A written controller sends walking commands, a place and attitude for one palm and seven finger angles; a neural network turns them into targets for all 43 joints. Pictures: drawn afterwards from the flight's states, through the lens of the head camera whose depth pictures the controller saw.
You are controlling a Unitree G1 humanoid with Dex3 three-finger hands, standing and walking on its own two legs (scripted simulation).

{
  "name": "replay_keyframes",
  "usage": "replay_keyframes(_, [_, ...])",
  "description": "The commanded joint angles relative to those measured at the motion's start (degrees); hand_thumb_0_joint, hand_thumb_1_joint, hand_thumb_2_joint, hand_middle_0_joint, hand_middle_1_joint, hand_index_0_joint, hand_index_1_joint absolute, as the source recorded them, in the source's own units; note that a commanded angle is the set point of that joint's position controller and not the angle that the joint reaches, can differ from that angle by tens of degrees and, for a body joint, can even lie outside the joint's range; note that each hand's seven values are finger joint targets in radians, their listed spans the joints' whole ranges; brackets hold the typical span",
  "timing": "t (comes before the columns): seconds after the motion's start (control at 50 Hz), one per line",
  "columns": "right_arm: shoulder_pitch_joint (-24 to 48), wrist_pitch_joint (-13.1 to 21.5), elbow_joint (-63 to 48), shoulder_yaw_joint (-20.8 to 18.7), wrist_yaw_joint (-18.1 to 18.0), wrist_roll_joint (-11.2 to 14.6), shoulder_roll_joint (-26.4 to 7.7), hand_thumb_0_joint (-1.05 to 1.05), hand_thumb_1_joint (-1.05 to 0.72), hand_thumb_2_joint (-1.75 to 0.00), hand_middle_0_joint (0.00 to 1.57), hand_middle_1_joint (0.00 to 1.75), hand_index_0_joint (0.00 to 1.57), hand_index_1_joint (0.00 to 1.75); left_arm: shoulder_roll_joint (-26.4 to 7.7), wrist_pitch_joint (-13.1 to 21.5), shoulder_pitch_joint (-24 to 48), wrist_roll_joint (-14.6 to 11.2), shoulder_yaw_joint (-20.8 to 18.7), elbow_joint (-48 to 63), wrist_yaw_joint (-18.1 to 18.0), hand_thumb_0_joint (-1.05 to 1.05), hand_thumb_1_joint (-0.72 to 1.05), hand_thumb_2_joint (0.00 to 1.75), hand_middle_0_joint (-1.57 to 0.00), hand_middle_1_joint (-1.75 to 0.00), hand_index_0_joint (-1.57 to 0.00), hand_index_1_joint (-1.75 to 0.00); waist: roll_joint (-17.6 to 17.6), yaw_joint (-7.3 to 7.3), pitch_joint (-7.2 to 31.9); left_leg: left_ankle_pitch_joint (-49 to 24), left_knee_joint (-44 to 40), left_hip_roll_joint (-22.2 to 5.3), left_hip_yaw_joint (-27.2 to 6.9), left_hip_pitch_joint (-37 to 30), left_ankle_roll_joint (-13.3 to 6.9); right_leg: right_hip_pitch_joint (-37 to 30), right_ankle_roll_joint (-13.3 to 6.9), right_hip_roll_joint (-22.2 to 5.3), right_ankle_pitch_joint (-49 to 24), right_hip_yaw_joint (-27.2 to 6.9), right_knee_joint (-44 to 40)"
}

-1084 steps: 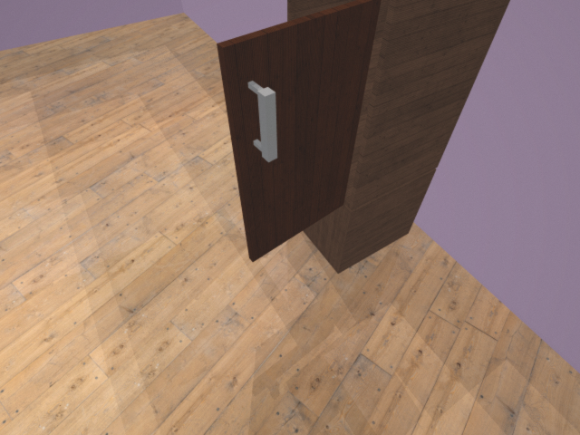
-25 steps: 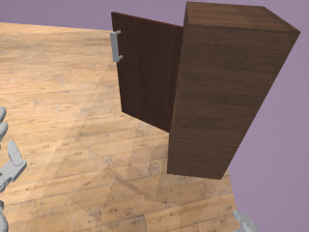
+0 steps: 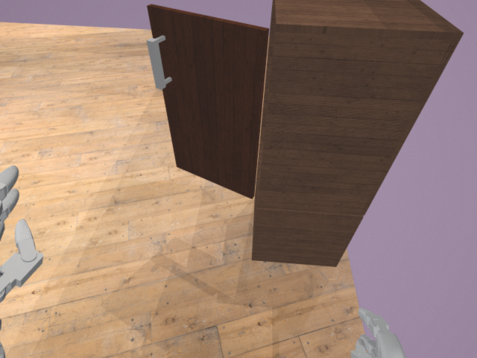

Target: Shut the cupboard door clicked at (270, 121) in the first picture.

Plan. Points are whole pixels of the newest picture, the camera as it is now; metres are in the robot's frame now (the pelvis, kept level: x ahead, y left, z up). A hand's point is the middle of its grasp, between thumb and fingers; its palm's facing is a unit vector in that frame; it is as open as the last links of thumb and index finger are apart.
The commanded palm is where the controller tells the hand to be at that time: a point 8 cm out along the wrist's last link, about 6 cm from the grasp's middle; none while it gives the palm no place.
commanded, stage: let the arm hang, fingers relaxed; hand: left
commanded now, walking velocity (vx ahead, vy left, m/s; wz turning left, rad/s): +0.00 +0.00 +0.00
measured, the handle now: (161, 62) +0.85 +0.27 +0.11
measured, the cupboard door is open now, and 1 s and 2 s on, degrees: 65 65 65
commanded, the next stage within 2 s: look to check the result in 1.16 s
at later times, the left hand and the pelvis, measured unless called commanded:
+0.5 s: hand out of the picture -0.07 +0.18 -0.18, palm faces +0.07 -0.98 -0.17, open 7.1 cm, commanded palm none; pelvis -0.03 +0.01 +0.00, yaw +2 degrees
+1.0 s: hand out of the picture -0.06 +0.17 -0.17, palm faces +0.06 -0.98 -0.17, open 7.4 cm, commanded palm none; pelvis -0.03 +0.01 +0.00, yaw +1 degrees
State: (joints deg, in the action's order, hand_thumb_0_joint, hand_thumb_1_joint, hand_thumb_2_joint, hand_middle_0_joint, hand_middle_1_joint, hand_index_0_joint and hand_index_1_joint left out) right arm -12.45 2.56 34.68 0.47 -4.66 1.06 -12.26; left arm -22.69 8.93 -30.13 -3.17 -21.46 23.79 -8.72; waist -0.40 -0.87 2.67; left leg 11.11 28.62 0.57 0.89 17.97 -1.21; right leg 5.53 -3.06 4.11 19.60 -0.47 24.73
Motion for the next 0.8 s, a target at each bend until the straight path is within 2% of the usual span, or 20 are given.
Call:
replay_keyframes(0.0, [4.94,2.75,-8.95,-2.08,-0.56,-0.24,-6.16,0.0,-0.9,-0.9,0.2,0.3,0.2,0.3,-12.82,4.38,0.61,-0.52,-9.93,12.07,-1.41,0.0,0.9,0.9,-0.2,-0.3,-0.2,-0.3,-4.19,0.58,4.32,-16.7,-1.25,-5.4,-4.66,-8.32,-0.14,5.37,2.19,-8.32,-20.87,-4.98,-4.88])
replay_keyframes(0.02, [4.57,2.62,-9.0,-1.91,-0.55,-0.23,-5.84,0.0,-0.9,-0.9,0.2,0.3,0.2,0.3,-11.6,4.38,0.22,-0.6,-8.84,11.8,-1.31,0.0,0.9,0.9,-0.2,-0.3,-0.2,-0.3,-3.87,0.43,4.13,-16.36,-1.6,-5.52,-4.91,-8.17,-0.1,5.18,2.01,-8.17,-19.99,-4.71,-4.74])
replay_keyframes(0.04, [9.5,6.06,-0.82,-2.94,4.5,1.85,-15.36,0.0,-0.9,-0.9,0.2,0.3,0.2,0.3,-1.22,-4.2,5.63,2.22,16.8,-27.38,6.41,0.0,0.9,0.9,-0.2,-0.3,-0.2,-0.3,-3.53,-0.75,-2.15,-25.0,6.71,-6.58,-5.79,-4.68,-0.76,11.28,0.56,-10.71,-24.28,0.27,3.75])
replay_keyframes(0.06, [4.64,3.98,2.26,-4.33,4.68,0.0,-14.59,0.0,-0.9,-0.9,0.2,0.3,0.2,0.3,-0.4,-8.64,6.04,3.28,15.24,-30.24,7.65,0.0,0.9,0.9,-0.2,-0.3,-0.2,-0.3,-2.86,-0.18,1.52,-20.48,4.86,-7.34,-5.92,-6.26,-0.52,12.14,0.02,-9.89,-16.17,-2.78,3.11])
replay_keyframes(0.08, [2.67,2.72,3.27,-3.82,4.51,-0.74,-14.05,0.0,-0.9,-0.9,0.2,0.3,0.2,0.3,0.83,-9.41,7.29,3.62,15.87,-32.53,8.06,0.0,0.9,0.9,-0.2,-0.3,-0.2,-0.3,-2.52,0.29,0.93,-15.78,3.61,-8.26,-7.58,-3.86,-1.62,13.22,-0.05,-8.68,-7.51,-1.87,4.11])
replay_keyframes(0.1, [2.27,1.76,3.56,-3.2,4.36,-1.14,-13.36,0.0,-0.9,-0.9,0.2,0.3,0.2,0.3,0.83,-9.44,8.77,4.0,16.33,-35.55,8.31,0.0,0.9,0.9,-0.2,-0.3,-0.2,-0.3,1.68,0.63,0.02,-14.84,2.32,-8.83,-9.36,-2.13,-2.77,12.77,-0.06,-7.46,-4.41,-1.63,4.95])
replay_keyframes(0.14, [3.05,0.6,3.85,-2.32,4.05,-1.63,-13.68,0.0,-0.9,-0.9,0.2,0.3,0.2,0.3,-0.09,-9.23,11.23,4.26,17.03,-41.42,8.51,0.0,0.9,0.9,-0.2,-0.3,-0.2,-0.3,8.44,0.97,-0.87,-12.84,2.37,-7.65,-10.98,0.67,-3.38,10.35,-0.55,-7.75,-4.89,-3.23,2.86])
replay_keyframes(0.18, [3.2,-0.54,5.44,-1.89,4.05,-1.91,-12.25,0.0,-0.9,-0.9,0.2,0.3,0.2,0.3,-0.14,-8.93,13.49,4.32,17.63,-48.2,8.33,0.0,0.9,0.9,-0.2,-0.3,-0.2,-0.3,12.5,0.59,-1.34,-10.27,4.96,-4.55,-8.8,-0.68,-1.88,11.31,-2.36,-10.91,-9.1,-6.84,-0.72])
replay_keyframes(0.2, [2.51,-1.29,6.7,-1.66,4.1,-2.23,-11.09,0.0,-0.9,-0.9,0.2,0.3,0.2,0.3,-0.07,-9.06,14.42,4.39,18.14,-51.89,8.01,0.0,0.9,0.9,-0.2,-0.3,-0.2,-0.3,12.12,0.11,-1.62,-9.07,6.4,-3.19,-7.23,-1.92,-1.01,12.16,-3.57,-12.44,-11.08,-7.78,-1.86])
replay_keyframes(0.24, [1.37,-2.85,9.37,-1.18,3.91,-2.74,-8.91,0.0,-0.9,-0.9,0.2,0.3,0.2,0.3,1.23,-9.58,16.37,4.15,19.06,-57.98,7.46,0.0,0.9,0.9,-0.2,-0.3,-0.2,-0.3,6.39,-0.65,-3.15,-6.12,7.1,-2.4,-5.63,-4.65,-0.16,14.22,-4.96,-13.75,-10.87,-8.73,-3.46])
replay_keyframes(0.28, [0.06,-3.19,11.93,-0.76,3.74,-2.77,-7.91,0.0,-0.9,-0.9,0.2,0.3,0.2,0.3,1.9,-9.53,16.26,3.98,19.51,-63.68,7.24,0.0,0.9,0.9,-0.2,-0.3,-0.2,-0.3,-0.2,-0.83,-2.38,-10.75,2.95,-3.67,-7.13,-6.45,-0.49,12.01,-3.68,-11.36,-10.64,-7.34,-2.32])
replay_keyframes(0.3, [-0.12,-3.09,13.13,-0.54,3.62,-2.63,-8.11,0.0,-0.9,-0.9,0.2,0.3,0.2,0.3,1.88,-9.43,15.15,3.87,19.6,-66.75,7.14,0.0,0.9,0.9,-0.2,-0.3,-0.2,-0.3,-3.11,-0.27,-1.98,-13.36,0.7,-4.78,-8.91,-6.18,-1.06,9.61,-2.27,-9.75,-10.02,-6.05,-1.95])
replay_keyframes(0.34, [-0.55,-2.69,16.18,-0.23,3.04,-2.45,-7.42,0.0,-0.9,-0.9,0.2,0.3,0.2,0.3,3.58,-9.33,12.26,3.47,19.69,-72.66,7.09,0.0,0.9,0.9,-0.2,-0.3,-0.2,-0.3,-7.74,0.8,-1.24,-10.93,-3.59,-5.99,-11.24,-4.29,-2.07,4.85,-1.21,-8.34,-6.54,-5.12,-2.52])
replay_keyframes(0.38, [-1.21,-2.8,18.38,-0.32,2.6,-2.4,-6.17,0.0,-0.9,-0.9,0.2,0.3,0.2,0.3,5.14,-9.39,9.38,3.41,19.25,-77.16,7.13,0.0,0.9,0.9,-0.2,-0.3,-0.2,-0.3,-11.03,1.47,-1.75,-5.26,-6.39,-6.05,-11.38,-3.42,-2.25,3.1,-1.33,-8.08,-4.74,-4.79,-4.09])
replay_keyframes(0.4, [-1.84,-2.95,19.13,-0.5,2.4,-2.25,-6.13,0.0,-0.9,-0.9,0.2,0.3,0.2,0.3,5.53,-9.35,8.77,3.5,19.42,-78.78,7.16,0.0,0.9,0.9,-0.2,-0.3,-0.2,-0.3,-8.87,1.45,-2.76,-4.18,-6.62,-5.9,-11.48,-3.61,-2.16,3.34,-1.33,-7.87,-4.54,-4.63,-5.06])
replay_keyframes(0.46, [-4.27,-3.24,22.07,-0.69,2.14,-2.04,-5.02,0.0,-0.9,-0.9,0.2,0.3,0.2,0.3,6.92,-9.18,7.16,3.4,20.0,-82.94,7.29,0.0,0.9,0.9,-0.2,-0.3,-0.2,-0.3,-6.16,0.84,-4.2,0.87,-8.26,-5.7,-10.66,-4.37,-1.71,4.71,-1.57,-8.12,-2.4,-5.01,-7.25])
replay_keyframes(0.52, [-6.29,-3.27,24.11,-1.01,2.0,-1.86,-4.61,0.0,-0.9,-0.9,0.2,0.3,0.2,0.3,7.74,-8.94,5.9,3.43,20.31,-85.68,7.09,0.0,0.9,0.9,-0.2,-0.3,-0.2,-0.3,-2.26,0.43,-5.04,1.48,-9.08,-5.86,-10.6,-5.72,-1.75,5.8,-1.52,-8.03,-1.55,-4.54,-8.03])
replay_keyframes(0.6, [-7.2,-3.31,25.74,-1.24,1.88,-1.72,-4.37,0.0,-0.9,-0.9,0.2,0.3,0.2,0.3,8.66,-8.86,3.63,3.57,20.53,-88.02,6.85,0.0,0.9,0.9,-0.2,-0.3,-0.2,-0.3,-1.07,0.67,-6.66,3.47,-10.48,-6.01,-10.44,-6.09,-1.93,7.4,-1.3,-7.76,-0.39,-4.21,-8.13])
replay_keyframes(0.68, [-7.99,-3.36,26.84,-1.31,1.94,-1.83,-3.65,0.0,-0.9,-0.9,0.2,0.3,0.2,0.3,9.52,-8.74,2.53,3.66,20.7,-89.12,6.58,0.0,0.9,0.9,-0.2,-0.3,-0.2,-0.3,1.96,0.41,-7.9,3.9,-10.8,-5.75,-9.88,-6.39,-1.89,9.15,-1.08,-7.85,0.89,-4.78,-8.3])
replay_keyframes(0.78, [-8.21,-3.32,27.5,-1.29,2.09,-1.84,-2.71,0.0,-0.9,-0.9,0.2,0.3,0.2,0.3,9.89,-8.6,2.42,3.77,20.68,-89.12,6.37,0.0,0.9,0.9,-0.2,-0.3,-0.2,-0.3,1.22,0.27,-9.91,3.33,-10.54,-5.32,-9.0,-5.78,-1.68,10.81,-0.96,-8.0,1.71,-5.24,-8.59])
